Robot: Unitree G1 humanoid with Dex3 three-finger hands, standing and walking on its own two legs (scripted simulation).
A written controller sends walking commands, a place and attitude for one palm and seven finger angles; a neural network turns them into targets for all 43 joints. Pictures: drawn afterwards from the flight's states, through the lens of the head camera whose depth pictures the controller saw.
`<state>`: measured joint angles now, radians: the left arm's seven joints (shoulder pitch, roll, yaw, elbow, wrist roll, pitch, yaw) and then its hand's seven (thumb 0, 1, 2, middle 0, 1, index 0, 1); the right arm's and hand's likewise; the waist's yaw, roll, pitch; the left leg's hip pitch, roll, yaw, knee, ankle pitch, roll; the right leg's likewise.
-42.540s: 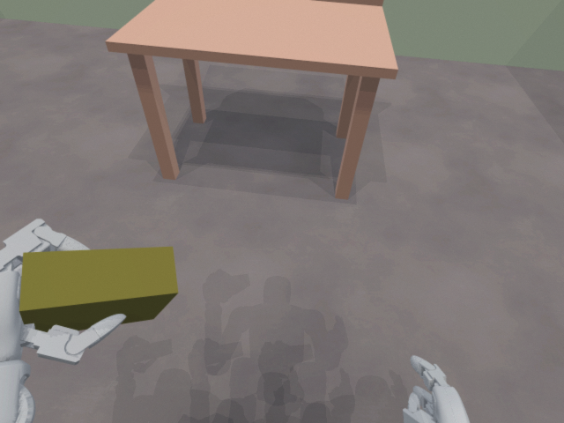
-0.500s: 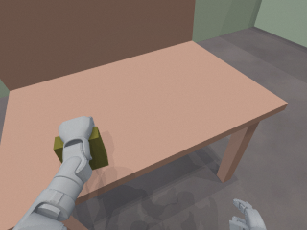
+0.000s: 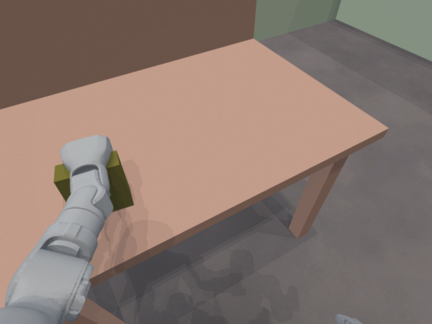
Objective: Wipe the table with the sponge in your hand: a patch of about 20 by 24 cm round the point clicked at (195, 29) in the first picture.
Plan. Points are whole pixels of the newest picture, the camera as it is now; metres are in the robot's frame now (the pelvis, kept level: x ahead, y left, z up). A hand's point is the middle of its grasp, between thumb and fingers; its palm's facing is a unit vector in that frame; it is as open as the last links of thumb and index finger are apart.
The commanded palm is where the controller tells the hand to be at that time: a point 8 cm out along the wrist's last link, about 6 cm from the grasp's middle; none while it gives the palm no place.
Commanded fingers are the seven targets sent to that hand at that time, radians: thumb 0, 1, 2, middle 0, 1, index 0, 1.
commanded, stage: wipe forward along the middle lane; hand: left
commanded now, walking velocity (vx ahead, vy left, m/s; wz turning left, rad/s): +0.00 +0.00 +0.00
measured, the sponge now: (100, 193) +0.39 +0.27 +0.00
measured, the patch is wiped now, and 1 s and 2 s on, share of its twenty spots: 0.95 0.95 0.95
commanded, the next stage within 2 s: slide back across to the first lane in 0.84 s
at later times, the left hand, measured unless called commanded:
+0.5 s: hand (92, 156) +0.45 +0.29 +0.05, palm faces -0.10 -0.02 -1.00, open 9.6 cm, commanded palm +0.44 +0.29 +0.09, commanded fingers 0.00 0.10 1.30 -1.20 -1.60 -1.20 -1.60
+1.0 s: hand (85, 140) +0.50 +0.32 +0.05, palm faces -0.12 -0.03 -0.99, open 9.6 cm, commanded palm +0.48 +0.31 +0.10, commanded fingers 0.00 0.10 1.30 -1.20 -1.60 -1.20 -1.60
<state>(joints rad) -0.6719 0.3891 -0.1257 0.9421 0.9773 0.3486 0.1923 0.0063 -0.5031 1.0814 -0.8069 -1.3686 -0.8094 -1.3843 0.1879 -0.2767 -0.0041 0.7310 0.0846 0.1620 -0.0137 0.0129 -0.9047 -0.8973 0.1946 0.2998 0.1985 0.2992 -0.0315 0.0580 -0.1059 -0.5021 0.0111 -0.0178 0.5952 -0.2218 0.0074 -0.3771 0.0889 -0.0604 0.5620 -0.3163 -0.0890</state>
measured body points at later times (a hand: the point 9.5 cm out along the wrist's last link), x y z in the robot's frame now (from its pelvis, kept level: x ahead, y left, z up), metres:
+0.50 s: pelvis +0.00 +0.03 +0.00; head +0.05 +0.02 +0.44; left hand +0.45 +0.29 +0.11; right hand +0.07 -0.24 -0.14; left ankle +0.04 +0.12 -0.73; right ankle -0.02 -0.06 -0.73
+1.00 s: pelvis +0.02 +0.05 -0.01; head +0.09 +0.06 +0.43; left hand +0.50 +0.32 +0.11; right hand +0.02 -0.22 -0.14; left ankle +0.04 +0.12 -0.73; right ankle -0.02 -0.06 -0.73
